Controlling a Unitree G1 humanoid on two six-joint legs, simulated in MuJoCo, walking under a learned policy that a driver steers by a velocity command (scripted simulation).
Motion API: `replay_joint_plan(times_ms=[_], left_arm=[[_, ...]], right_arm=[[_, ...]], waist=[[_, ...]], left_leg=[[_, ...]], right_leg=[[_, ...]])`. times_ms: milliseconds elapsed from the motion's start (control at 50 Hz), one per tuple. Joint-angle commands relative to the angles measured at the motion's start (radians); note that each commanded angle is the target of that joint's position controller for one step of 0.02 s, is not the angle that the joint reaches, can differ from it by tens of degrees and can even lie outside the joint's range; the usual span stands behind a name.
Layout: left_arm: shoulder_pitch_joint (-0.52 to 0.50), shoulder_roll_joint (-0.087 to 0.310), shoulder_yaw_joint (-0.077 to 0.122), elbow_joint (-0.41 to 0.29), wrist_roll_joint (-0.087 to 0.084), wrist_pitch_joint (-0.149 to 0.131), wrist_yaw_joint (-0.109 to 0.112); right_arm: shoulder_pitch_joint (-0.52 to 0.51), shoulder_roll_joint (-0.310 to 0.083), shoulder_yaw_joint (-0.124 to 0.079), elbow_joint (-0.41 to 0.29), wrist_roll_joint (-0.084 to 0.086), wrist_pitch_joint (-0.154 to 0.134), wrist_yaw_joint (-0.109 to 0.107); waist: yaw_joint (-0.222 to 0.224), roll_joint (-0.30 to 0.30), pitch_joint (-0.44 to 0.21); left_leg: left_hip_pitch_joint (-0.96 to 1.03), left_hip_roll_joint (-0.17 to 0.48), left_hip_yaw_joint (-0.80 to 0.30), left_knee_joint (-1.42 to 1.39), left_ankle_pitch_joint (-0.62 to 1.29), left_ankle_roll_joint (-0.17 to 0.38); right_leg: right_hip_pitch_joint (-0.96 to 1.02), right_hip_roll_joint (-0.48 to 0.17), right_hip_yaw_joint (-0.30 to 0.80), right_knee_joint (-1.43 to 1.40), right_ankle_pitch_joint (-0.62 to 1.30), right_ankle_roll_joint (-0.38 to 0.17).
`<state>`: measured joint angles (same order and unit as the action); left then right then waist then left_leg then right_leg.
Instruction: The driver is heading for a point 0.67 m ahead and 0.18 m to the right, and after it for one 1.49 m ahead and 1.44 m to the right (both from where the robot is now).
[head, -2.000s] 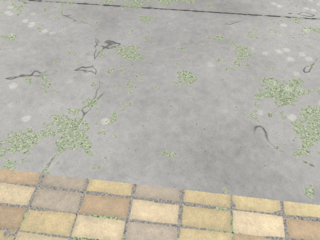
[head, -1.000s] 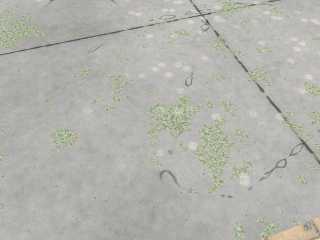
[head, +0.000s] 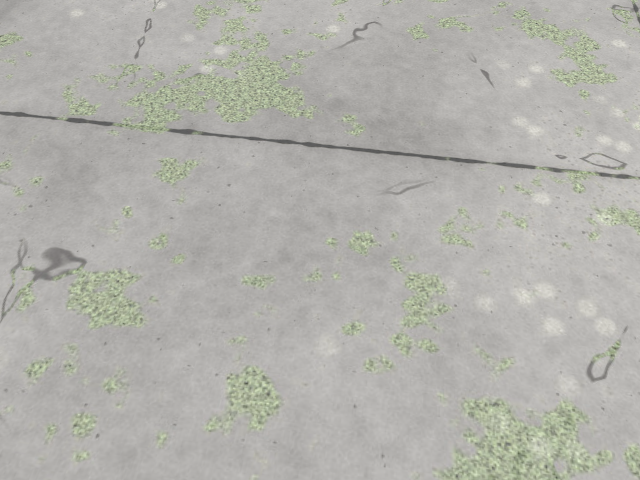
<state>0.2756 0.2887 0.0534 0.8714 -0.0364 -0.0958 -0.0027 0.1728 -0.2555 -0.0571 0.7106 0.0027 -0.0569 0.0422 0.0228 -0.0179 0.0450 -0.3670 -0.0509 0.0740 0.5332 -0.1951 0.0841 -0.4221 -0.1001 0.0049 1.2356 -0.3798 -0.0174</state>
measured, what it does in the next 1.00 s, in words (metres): walks ahead, turning right: right foot, then left foot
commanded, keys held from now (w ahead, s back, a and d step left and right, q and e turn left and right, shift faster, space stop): w+e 0.70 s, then w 0.12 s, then e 0.18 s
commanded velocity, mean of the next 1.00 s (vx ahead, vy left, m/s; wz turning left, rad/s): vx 0.47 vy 0.00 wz -0.41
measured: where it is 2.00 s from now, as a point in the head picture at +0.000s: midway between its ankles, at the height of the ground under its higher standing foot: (413, 407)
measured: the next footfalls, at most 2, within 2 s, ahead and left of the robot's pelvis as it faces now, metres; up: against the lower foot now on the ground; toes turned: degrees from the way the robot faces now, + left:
right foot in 0.44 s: +0.39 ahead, -0.17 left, +0.00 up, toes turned -15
left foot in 0.92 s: +0.72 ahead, -0.08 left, +0.00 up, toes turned -29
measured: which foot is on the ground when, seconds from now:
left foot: down 0.00-0.46, up 0.48-0.90, down 0.92-1.00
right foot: up 0.00-0.42, down 0.44-0.92, up 0.94-1.00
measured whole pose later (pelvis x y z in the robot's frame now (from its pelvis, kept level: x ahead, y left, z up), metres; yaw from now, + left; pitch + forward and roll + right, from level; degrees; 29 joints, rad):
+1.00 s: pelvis +0.54 -0.11 -0.01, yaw -30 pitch +3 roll +0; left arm 0.33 0.29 0.06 0.73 -0.02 -0.02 0.02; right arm 0.05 -0.26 -0.04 0.67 -0.02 -0.11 0.02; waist 0.05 -0.02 0.03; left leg -0.47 -0.01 0.02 0.54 -0.12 0.02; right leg -0.31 0.11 0.17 1.05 -0.58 0.00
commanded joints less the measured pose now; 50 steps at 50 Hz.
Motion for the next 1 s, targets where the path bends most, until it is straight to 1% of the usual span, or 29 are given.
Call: replay_joint_plan(times_ms=[20, 80, 140, 220, 320, 340, 380, 400, 420, 440, 460, 480, 500, 520, 540, 560, 580, 620, 680, 740, 820, 860, 880, 900, 920, 940, 960, 980, 1000], left_arm=[[0.048, 0.094, 0.028, -0.041, 0.006, 0.015, 0.005], [0.021, 0.065, 0.028, -0.046, 0.005, 0.040, 0.011], [-0.039, 0.055, 0.029, -0.065, 0.009, 0.035, 0.009], [-0.142, 0.026, 0.016, -0.097, 0.016, 0.027, -0.013], [-0.263, 0.006, 0.002, -0.176, 0.017, 0.024, -0.048], [-0.272, 0.008, 0.002, -0.192, 0.016, 0.024, -0.056], [-0.240, 0.030, 0.014, -0.210, 0.013, 0.028, -0.066], [-0.189, 0.052, 0.025, -0.209, 0.013, 0.033, -0.067], [-0.080, 0.092, 0.046, -0.192, 0.010, 0.036, -0.064], [0.079, 0.152, 0.078, -0.158, 0.011, 0.038, -0.050], [0.182, 0.245, 0.101, -0.138, 0.014, 0.048, -0.025], [0.144, 0.284, 0.100, -0.168, 0.019, 0.033, -0.030], [0.161, 0.195, 0.078, -0.169, 0.023, 0.029, -0.033], [0.114, 0.150, 0.066, -0.173, 0.021, 0.023, -0.031], [0.042, 0.128, 0.058, -0.187, 0.016, 0.020, -0.033], [-0.016, 0.093, 0.047, -0.204, 0.017, 0.020, -0.030], [-0.040, 0.086, 0.042, -0.222, 0.029, 0.021, -0.025], [-0.044, 0.105, 0.047, -0.229, 0.025, 0.018, -0.016], [-0.008, 0.144, 0.057, -0.222, 0.021, 0.020, 0.003], [0.031, 0.135, 0.054, -0.208, 0.016, 0.031, 0.013], [0.101, 0.129, 0.048, -0.172, 0.015, 0.033, 0.011], [0.105, 0.128, 0.049, -0.164, 0.018, 0.044, 0.018], [0.090, 0.132, 0.051, -0.168, 0.021, 0.051, 0.022], [0.056, 0.128, 0.050, -0.182, 0.019, 0.057, 0.025], [0.027, 0.101, 0.041, -0.211, 0.025, 0.056, 0.026], [0.078, 0.057, 0.026, -0.237, 0.037, 0.049, 0.026], [0.224, 0.055, 0.015, -0.227, 0.025, 0.044, 0.020], [0.198, 0.151, 0.039, -0.209, 0.009, 0.057, 0.020], [0.088, 0.173, 0.049, -0.233, 0.006, 0.074, 0.023]], right_arm=[[0.035, -0.089, -0.030, -0.028, -0.011, -0.040, -0.002], [0.056, -0.105, -0.038, 0.012, -0.022, -0.062, -0.012], [0.085, -0.105, -0.038, 0.040, -0.022, -0.061, -0.030], [0.100, -0.122, -0.038, 0.066, -0.015, -0.057, -0.045], [0.168, -0.145, -0.047, 0.114, -0.002, -0.024, -0.057], [0.165, -0.152, -0.048, 0.116, 0.001, -0.015, -0.061], [0.138, -0.181, -0.054, 0.107, 0.004, -0.001, -0.070], [0.127, -0.197, -0.057, 0.102, 0.006, 0.006, -0.076], [0.112, -0.211, -0.059, 0.098, 0.007, 0.012, -0.080], [0.089, -0.213, -0.056, 0.090, 0.014, 0.011, -0.083], [0.124, -0.133, -0.029, 0.068, -0.016, -0.006, -0.077], [0.199, -0.037, 0.006, 0.021, -0.012, -0.045, -0.055], [0.073, -0.134, -0.014, 0.009, 0.021, -0.083, -0.037], [0.010, -0.148, -0.016, -0.019, 0.043, -0.098, -0.030], [0.002, -0.134, -0.014, -0.013, 0.026, -0.100, -0.037], [0.004, -0.146, -0.024, -0.005, 0.001, -0.092, -0.043], [0.027, -0.146, -0.028, -0.006, -0.005, -0.077, -0.043], [0.047, -0.124, -0.027, -0.012, -0.015, -0.054, -0.046], [-0.047, -0.094, -0.015, -0.047, -0.021, -0.040, -0.053], [-0.143, -0.065, -0.001, -0.063, -0.015, -0.047, -0.043], [-0.224, -0.091, -0.004, -0.089, 0.000, -0.065, -0.021], [-0.222, -0.121, -0.017, -0.100, -0.013, -0.078, -0.016], [-0.189, -0.132, -0.024, -0.096, -0.017, -0.084, -0.017], [-0.116, -0.142, -0.032, -0.079, -0.024, -0.091, -0.021], [-0.021, -0.181, -0.043, -0.069, -0.040, -0.098, -0.026], [0.113, -0.255, -0.061, -0.061, -0.058, -0.093, -0.035], [0.167, -0.243, -0.060, -0.040, -0.035, -0.067, -0.028], [0.141, -0.178, -0.045, -0.063, -0.013, -0.047, -0.032], [0.082, -0.133, -0.031, -0.076, -0.011, -0.030, -0.041]], waist=[[-0.006, 0.082, -0.113], [-0.002, 0.057, -0.057], [-0.022, 0.065, -0.026], [-0.062, 0.063, 0.013], [-0.106, 0.053, 0.058], [-0.100, 0.058, 0.055], [-0.061, 0.097, 0.004], [-0.025, 0.123, -0.040], [0.038, 0.132, -0.102], [0.130, 0.098, -0.182], [0.128, -0.093, -0.272], [0.030, -0.251, -0.410], [0.108, -0.104, -0.397], [0.089, -0.055, -0.256], [0.032, 0.052, -0.163], [-0.002, 0.056, -0.120], [-0.031, 0.026, -0.106], [-0.050, 0.006, -0.092], [-0.026, -0.016, -0.059], [0.024, -0.060, -0.064], [0.068, -0.078, -0.051], [0.052, -0.087, -0.043], [0.029, -0.105, -0.057], [-0.018, -0.109, -0.092], [-0.065, -0.086, -0.189], [-0.085, 0.092, -0.340], [-0.056, 0.344, -0.506], [-0.073, 0.206, -0.446], [-0.082, 0.136, -0.305]], left_leg=[[0.214, 0.283, -0.269, -0.323, 0.237, 0.160], [0.191, 0.271, -0.150, -0.373, 0.334, 0.145], [0.243, 0.257, -0.065, -0.391, 0.349, 0.112], [0.299, 0.258, 0.018, -0.418, 0.328, 0.073], [0.491, 0.323, 0.066, -0.348, 0.458, 0.069], [0.512, 0.331, 0.079, -0.316, 0.527, 0.064], [0.519, 0.330, 0.112, -0.207, 0.838, 0.042], [0.517, 0.328, 0.122, -0.114, 0.999, 0.031], [0.483, 0.315, 0.130, 0.040, 1.072, 0.016], [0.360, 0.270, 0.147, 0.270, 0.958, -0.019], [0.074, 0.188, 0.140, 0.603, 0.330, -0.059], [-0.309, -0.032, -0.060, 0.914, -0.400, -0.102], [-0.416, 0.033, -0.209, 0.939, -0.348, -0.071], [-0.449, 0.076, -0.191, 0.870, -0.259, -0.049], [-0.403, 0.121, -0.178, 0.770, -0.195, -0.051], [-0.343, 0.149, -0.169, 0.687, -0.159, -0.063], [-0.283, 0.163, -0.171, 0.656, -0.134, -0.076], [-0.249, 0.166, -0.148, 0.577, -0.105, -0.112], [-0.252, 0.141, -0.119, 0.379, 0.041, -0.153], [-0.184, 0.097, -0.103, 0.134, 0.244, -0.155], [-0.172, 0.081, -0.114, 0.010, 0.291, -0.121], [-0.156, 0.057, -0.120, -0.046, 0.216, -0.089], [-0.114, 0.043, -0.113, -0.067, 0.190, -0.071], [-0.011, 0.032, -0.093, -0.124, 0.253, -0.048], [0.193, 0.113, -0.143, -0.096, 0.453, -0.004], [0.543, 0.344, -0.348, -0.008, 0.788, 0.106], [0.750, 0.540, -0.649, -0.030, 0.791, 0.252], [0.662, 0.509, -0.638, -0.071, 0.545, 0.220], [0.526, 0.460, -0.502, -0.105, 0.446, 0.176]], right_leg=[[-0.167, -0.077, 0.079, -0.023, 0.122, -0.005], [-0.227, -0.057, 0.110, -0.098, 0.220, 0.013], [-0.304, -0.025, 0.135, -0.249, 0.376, 0.021], [-0.299, -0.005, 0.071, -0.462, 0.523, 0.007], [-0.387, 0.011, -0.005, -0.580, 0.413, -0.028], [-0.376, 0.022, -0.029, -0.592, 0.366, -0.040], [-0.256, 0.080, -0.098, -0.599, 0.268, -0.077], [-0.166, 0.118, -0.127, -0.590, 0.216, -0.099], [-0.016, 0.155, -0.136, -0.605, 0.197, -0.128], [0.242, 0.175, -0.100, -0.698, 0.272, -0.171], [0.541, -0.028, 0.209, -0.698, 0.337, -0.241], [0.826, -0.247, 0.815, -0.856, 0.186, -0.461], [0.823, -0.222, 0.766, -0.924, 0.151, -0.402], [0.694, -0.187, 0.606, -0.929, 0.196, -0.355], [0.528, -0.139, 0.491, -0.938, 0.294, -0.316], [0.413, -0.102, 0.412, -0.956, 0.381, -0.298], [0.333, -0.080, 0.379, -0.980, 0.425, -0.295], [0.246, -0.056, 0.328, -1.005, 0.511, -0.300], [0.169, -0.008, 0.250, -1.011, 0.541, -0.272], [0.163, 0.036, 0.200, -0.983, 0.449, -0.216], [0.263, -0.028, 0.273, -0.935, 0.364, -0.203], [0.327, -0.041, 0.327, -0.849, 0.478, -0.179], [0.349, -0.035, 0.344, -0.795, 0.558, -0.160], [0.347, 0.004, 0.333, -0.711, 0.653, -0.130], [0.275, 0.062, 0.305, -0.561, 0.630, -0.086], [0.022, 0.158, 0.226, -0.246, 0.280, -0.019], [-0.193, 0.231, 0.182, 0.009, -0.358, 0.029], [-0.258, 0.158, 0.209, 0.121, -0.289, 0.048], [-0.302, 0.128, 0.155, 0.136, -0.213, 0.062]])
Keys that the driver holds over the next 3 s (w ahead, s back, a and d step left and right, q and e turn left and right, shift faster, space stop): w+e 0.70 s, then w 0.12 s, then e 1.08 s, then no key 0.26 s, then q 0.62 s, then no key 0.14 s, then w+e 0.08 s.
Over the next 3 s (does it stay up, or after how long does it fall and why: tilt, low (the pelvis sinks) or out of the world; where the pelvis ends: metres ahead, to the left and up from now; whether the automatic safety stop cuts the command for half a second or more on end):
stays up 0.65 -0.15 0.02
